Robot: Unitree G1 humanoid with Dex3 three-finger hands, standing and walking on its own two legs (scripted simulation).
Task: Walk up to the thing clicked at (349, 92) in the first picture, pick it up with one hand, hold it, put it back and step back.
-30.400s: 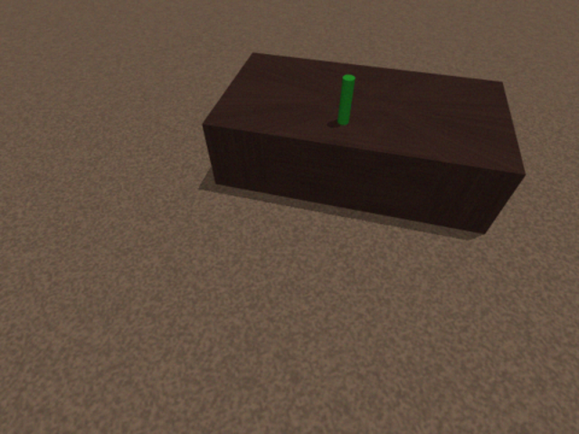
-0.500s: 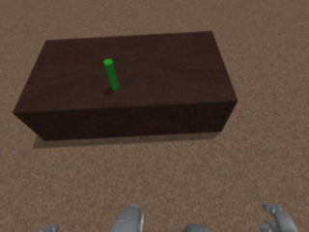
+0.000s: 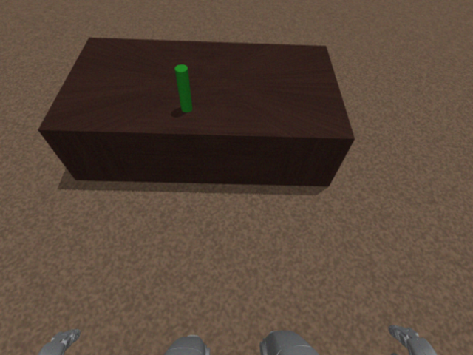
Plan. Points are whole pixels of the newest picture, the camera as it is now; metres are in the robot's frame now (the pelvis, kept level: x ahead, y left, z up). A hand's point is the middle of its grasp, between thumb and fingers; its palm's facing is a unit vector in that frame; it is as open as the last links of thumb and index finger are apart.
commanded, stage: step back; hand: left
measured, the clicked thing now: (184, 89) +1.07 +0.23 -0.30
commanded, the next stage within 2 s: stand in 1.22 s
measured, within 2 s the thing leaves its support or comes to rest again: neither
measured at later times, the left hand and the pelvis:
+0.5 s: hand out of the picture -0.03 +0.28 -0.14, palm faces +0.03 -0.92 -0.39, open 7.4 cm; pelvis -0.08 +0.00 +0.00, yaw +1 degrees
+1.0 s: hand out of the picture +0.03 +0.27 -0.15, palm faces +0.05 -0.94 -0.34, open 7.4 cm; pelvis -0.04 +0.01 +0.01, yaw +2 degrees
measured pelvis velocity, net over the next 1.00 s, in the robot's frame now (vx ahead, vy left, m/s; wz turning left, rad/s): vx -0.04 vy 0.01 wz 0.04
